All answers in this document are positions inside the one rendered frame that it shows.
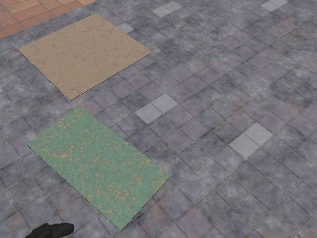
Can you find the left robot hand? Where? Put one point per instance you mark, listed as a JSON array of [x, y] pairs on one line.
[[56, 230]]

